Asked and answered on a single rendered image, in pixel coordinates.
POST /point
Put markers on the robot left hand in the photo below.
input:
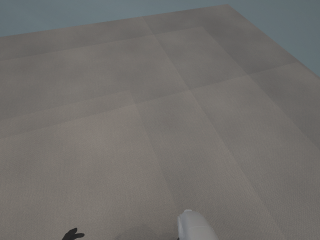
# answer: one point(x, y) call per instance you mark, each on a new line
point(72, 236)

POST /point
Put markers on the robot right thigh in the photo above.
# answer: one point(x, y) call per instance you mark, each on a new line
point(193, 226)

